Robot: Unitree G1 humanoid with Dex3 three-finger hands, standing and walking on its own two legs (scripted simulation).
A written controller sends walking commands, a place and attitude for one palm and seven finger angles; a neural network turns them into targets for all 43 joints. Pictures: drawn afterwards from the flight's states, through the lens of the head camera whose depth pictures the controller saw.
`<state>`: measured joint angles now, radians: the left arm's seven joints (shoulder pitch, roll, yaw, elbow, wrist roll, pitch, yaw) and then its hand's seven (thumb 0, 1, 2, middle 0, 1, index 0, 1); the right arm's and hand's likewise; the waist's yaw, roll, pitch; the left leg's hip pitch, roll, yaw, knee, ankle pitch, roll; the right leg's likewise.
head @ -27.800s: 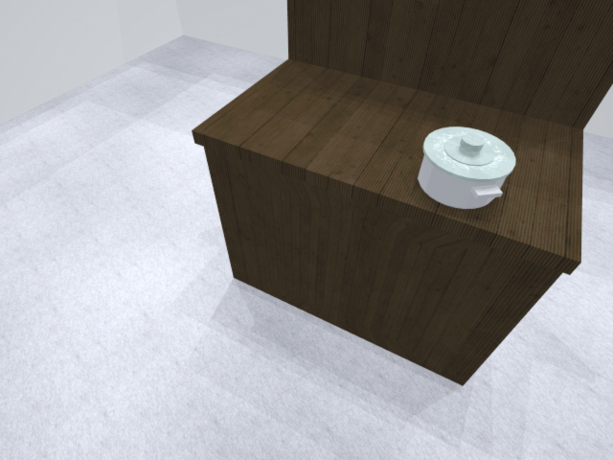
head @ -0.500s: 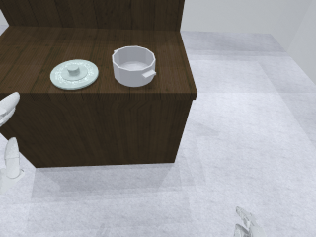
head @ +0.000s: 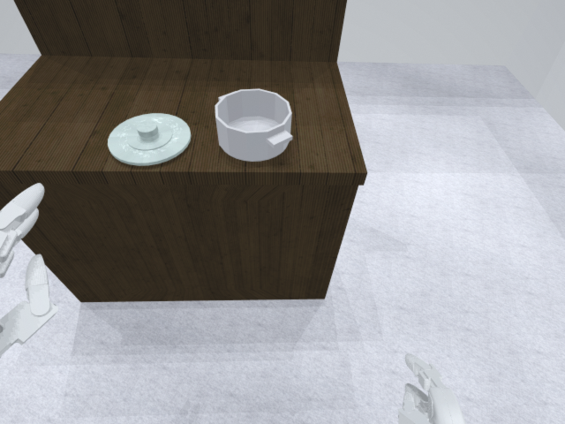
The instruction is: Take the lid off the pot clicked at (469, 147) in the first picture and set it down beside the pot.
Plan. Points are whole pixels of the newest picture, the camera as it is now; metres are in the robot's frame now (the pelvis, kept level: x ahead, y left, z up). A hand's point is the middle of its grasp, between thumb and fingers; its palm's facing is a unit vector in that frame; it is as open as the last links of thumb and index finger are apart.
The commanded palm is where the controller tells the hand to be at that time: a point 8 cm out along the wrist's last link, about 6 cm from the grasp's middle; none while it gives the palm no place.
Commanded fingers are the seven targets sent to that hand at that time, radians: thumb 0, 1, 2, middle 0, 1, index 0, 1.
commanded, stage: stop stepping back and stand still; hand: left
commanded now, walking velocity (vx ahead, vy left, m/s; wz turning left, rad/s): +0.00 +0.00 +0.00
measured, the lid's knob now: (147, 129) +0.71 +0.35 -0.02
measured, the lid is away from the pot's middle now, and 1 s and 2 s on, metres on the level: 0.25 0.25 0.25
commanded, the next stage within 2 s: let the arm hang, fingers relaxed in 0.64 s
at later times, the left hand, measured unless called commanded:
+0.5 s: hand out of the picture +0.01 +0.17 -0.17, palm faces +0.08 -0.97 -0.22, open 7.2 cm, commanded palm none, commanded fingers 0.00 0.90 0.90 -0.20 -0.30 -0.20 -0.30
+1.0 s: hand out of the picture +0.08 +0.16 -0.17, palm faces +0.08 -0.97 -0.22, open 7.3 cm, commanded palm none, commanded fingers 0.00 0.90 0.90 -0.20 -0.30 -0.20 -0.30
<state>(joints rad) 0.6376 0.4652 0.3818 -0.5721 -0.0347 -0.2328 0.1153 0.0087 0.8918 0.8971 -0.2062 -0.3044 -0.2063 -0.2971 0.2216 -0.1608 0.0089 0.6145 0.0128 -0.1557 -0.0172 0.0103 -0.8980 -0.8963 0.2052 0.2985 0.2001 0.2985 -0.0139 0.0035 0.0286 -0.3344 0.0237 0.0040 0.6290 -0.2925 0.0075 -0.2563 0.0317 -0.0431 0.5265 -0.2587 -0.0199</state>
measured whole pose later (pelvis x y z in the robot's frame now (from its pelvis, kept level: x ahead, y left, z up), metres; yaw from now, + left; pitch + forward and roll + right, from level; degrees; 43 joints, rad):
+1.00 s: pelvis +0.06 -0.02 +0.01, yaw +3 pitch +0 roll +0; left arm 0.22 0.16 0.02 1.09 0.00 0.00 0.05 0.01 0.93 0.90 -0.20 -0.30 -0.20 -0.29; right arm 0.28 -0.13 -0.04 1.09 -0.01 0.01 -0.05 0.01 -0.92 -0.90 0.20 0.30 0.20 0.30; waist -0.02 0.00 0.05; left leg -0.16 0.02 0.03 0.49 -0.32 0.00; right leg -0.10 0.05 0.00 0.44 -0.33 -0.04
